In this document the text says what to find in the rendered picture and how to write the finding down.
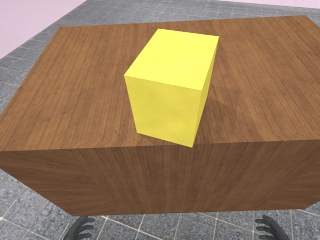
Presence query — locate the right robot hand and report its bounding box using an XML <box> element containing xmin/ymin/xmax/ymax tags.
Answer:
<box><xmin>255</xmin><ymin>215</ymin><xmax>290</xmax><ymax>240</ymax></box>

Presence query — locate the left robot hand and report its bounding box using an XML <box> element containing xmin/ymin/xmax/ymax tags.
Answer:
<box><xmin>63</xmin><ymin>214</ymin><xmax>95</xmax><ymax>240</ymax></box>

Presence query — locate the carton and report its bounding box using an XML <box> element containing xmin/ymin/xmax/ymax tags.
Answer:
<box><xmin>124</xmin><ymin>29</ymin><xmax>219</xmax><ymax>148</ymax></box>

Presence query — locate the pedestal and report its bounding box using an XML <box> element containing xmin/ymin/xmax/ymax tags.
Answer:
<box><xmin>0</xmin><ymin>15</ymin><xmax>320</xmax><ymax>217</ymax></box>

